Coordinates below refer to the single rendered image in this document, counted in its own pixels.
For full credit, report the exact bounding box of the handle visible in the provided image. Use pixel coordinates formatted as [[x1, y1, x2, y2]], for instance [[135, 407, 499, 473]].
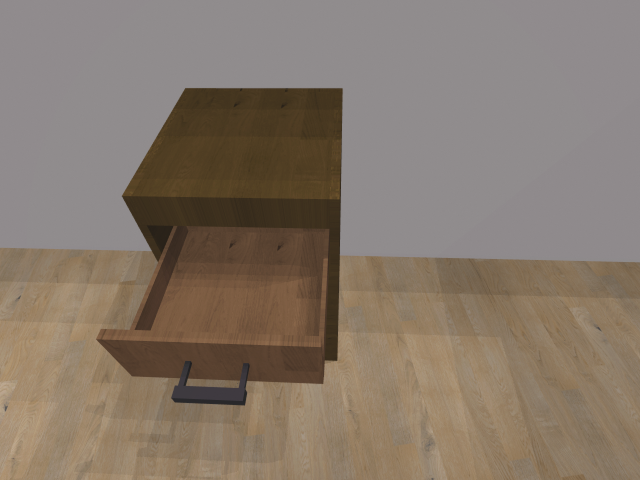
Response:
[[171, 361, 250, 405]]

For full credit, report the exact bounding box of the cabinet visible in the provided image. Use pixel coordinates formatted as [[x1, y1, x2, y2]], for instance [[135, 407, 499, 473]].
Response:
[[122, 88, 343, 361]]

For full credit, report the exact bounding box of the drawer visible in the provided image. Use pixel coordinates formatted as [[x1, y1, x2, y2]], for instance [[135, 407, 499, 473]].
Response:
[[96, 226, 330, 384]]

